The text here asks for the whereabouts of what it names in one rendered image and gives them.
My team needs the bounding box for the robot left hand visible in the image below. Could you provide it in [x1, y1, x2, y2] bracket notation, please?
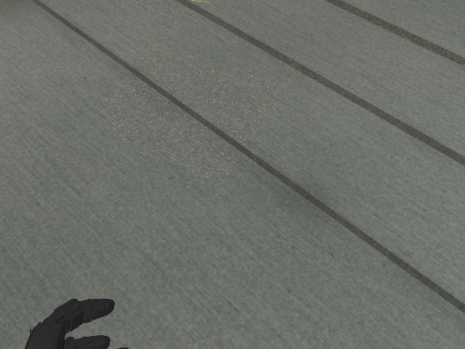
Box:
[25, 299, 128, 349]

